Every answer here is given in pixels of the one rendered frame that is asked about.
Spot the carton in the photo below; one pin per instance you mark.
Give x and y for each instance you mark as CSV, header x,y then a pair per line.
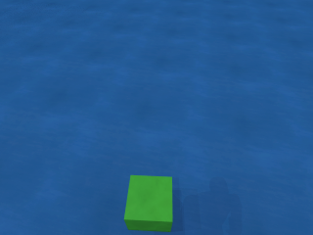
x,y
149,204

